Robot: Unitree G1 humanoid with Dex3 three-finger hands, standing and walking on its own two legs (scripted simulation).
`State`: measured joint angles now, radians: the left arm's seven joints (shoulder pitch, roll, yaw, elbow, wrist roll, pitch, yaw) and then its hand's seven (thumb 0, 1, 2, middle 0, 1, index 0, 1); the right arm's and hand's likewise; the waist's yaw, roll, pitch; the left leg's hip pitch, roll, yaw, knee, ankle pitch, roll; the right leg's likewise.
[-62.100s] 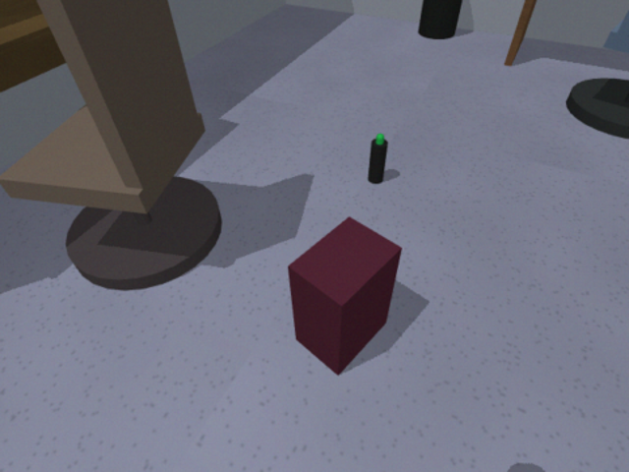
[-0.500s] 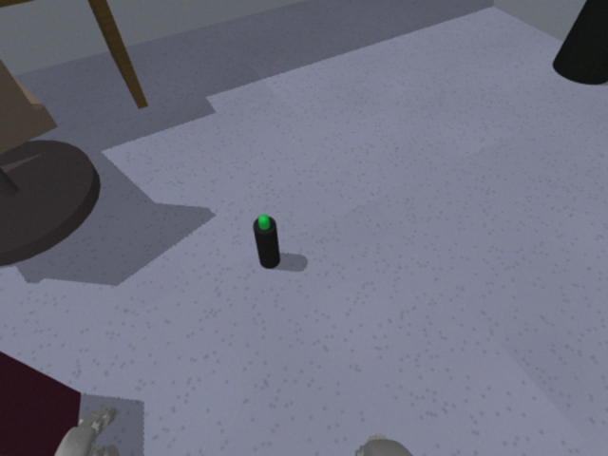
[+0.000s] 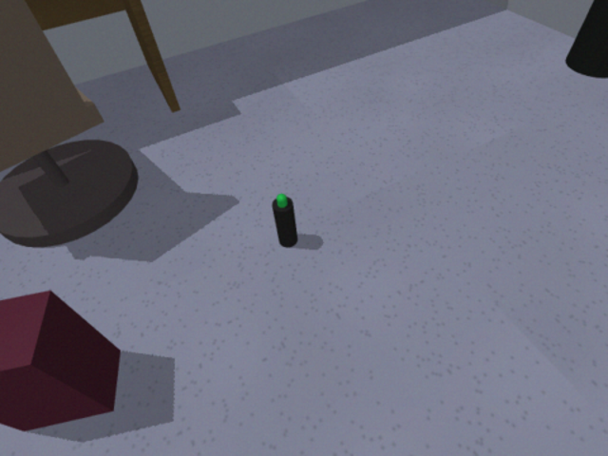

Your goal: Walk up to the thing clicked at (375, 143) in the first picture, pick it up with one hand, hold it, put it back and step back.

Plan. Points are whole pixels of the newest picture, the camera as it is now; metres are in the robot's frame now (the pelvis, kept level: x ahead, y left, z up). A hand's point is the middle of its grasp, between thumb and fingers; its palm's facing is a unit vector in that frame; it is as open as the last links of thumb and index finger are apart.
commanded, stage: step back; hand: left
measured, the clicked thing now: (285, 219) +1.03 +0.20 -0.63
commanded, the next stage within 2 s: stand in 0.94 s
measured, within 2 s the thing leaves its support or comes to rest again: neither
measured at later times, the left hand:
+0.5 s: hand out of the picture +0.02 +0.28 -0.14, palm faces +0.04 -0.93 -0.36, open 7.4 cm
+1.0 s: hand out of the picture +0.14 +0.29 -0.13, palm faces -0.01 -0.93 -0.36, open 7.4 cm
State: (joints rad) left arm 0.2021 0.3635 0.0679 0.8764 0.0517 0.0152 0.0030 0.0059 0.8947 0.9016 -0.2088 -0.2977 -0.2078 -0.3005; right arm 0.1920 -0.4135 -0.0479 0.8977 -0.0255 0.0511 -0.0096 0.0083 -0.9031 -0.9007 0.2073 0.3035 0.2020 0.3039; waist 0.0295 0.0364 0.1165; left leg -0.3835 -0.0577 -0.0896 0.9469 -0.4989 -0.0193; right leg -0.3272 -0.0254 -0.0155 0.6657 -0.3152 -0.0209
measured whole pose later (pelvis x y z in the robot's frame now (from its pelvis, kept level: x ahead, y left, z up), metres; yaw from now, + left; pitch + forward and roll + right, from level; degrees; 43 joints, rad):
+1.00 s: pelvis +0.02 +0.03 +0.02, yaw -1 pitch -2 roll +0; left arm 0.04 0.37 0.02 1.06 0.00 -0.02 0.00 0.00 0.90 0.90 -0.20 -0.30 -0.20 -0.30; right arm 0.05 -0.33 -0.02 1.07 -0.01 -0.02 0.00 0.01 -0.90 -0.90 0.21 0.30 0.20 0.30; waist 0.00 0.00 0.07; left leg -0.15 0.00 0.03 0.47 -0.28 0.01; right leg -0.15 -0.03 0.02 0.47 -0.28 0.03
